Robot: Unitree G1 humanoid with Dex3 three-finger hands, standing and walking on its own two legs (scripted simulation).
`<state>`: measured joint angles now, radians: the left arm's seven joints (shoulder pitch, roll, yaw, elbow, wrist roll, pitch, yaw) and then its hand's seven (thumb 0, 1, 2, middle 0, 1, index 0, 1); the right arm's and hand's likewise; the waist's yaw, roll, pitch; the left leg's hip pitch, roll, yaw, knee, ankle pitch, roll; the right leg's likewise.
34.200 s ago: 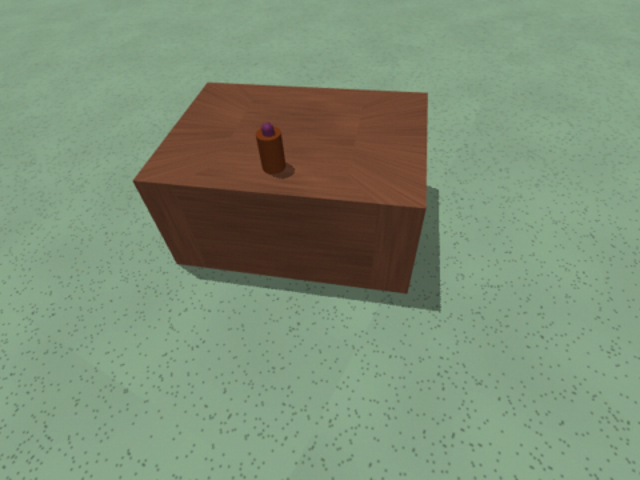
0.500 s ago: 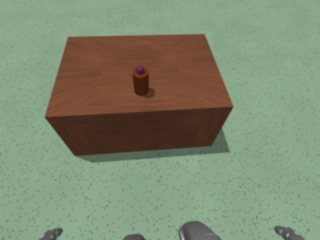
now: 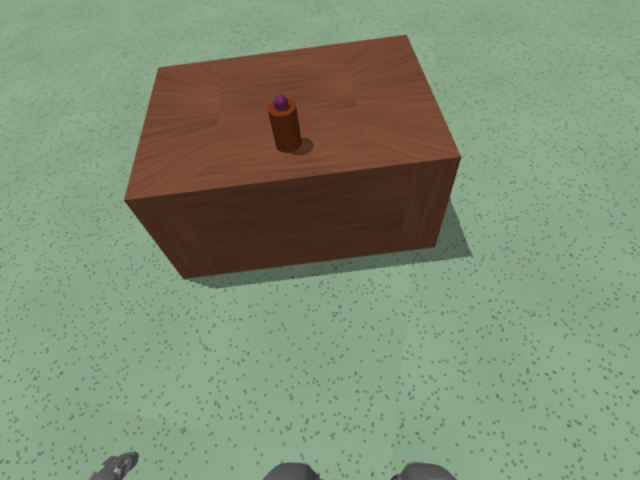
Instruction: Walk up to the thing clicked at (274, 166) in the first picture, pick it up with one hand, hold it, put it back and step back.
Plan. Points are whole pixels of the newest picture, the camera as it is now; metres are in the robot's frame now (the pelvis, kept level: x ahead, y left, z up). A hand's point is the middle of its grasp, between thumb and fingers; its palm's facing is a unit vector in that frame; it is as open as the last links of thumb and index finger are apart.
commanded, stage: step back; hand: left
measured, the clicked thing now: (284, 121) +1.00 +0.14 -0.23
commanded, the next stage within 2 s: stand in 1.36 s
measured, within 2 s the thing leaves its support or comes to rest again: neither
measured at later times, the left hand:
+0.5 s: hand out of the picture -0.09 +0.23 -0.15, palm faces -0.03 -0.92 -0.38, open 7.4 cm
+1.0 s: hand out of the picture -0.02 +0.24 -0.13, palm faces +0.01 -0.91 -0.41, open 7.4 cm
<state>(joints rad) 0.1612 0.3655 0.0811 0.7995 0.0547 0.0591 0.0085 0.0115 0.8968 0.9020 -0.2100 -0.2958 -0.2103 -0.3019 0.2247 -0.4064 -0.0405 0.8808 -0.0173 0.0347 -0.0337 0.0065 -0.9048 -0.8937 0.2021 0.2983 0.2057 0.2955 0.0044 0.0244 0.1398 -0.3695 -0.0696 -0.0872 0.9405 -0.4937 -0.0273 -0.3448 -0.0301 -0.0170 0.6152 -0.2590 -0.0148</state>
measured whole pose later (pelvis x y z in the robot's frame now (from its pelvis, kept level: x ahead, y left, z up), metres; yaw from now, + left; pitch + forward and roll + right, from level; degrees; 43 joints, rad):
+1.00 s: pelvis -0.12 -0.03 +0.00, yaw +1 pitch -2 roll -1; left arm 0.13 0.37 0.06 0.97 0.04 -0.04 0.00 0.01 0.90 0.90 -0.21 -0.30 -0.21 -0.30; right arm 0.23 -0.37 -0.04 1.00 -0.02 0.01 0.00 0.01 -0.90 -0.89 0.20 0.30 0.21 0.30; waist -0.01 0.04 0.08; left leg -0.28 0.00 -0.10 0.71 -0.42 0.00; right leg -0.25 0.01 -0.05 0.57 -0.27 -0.02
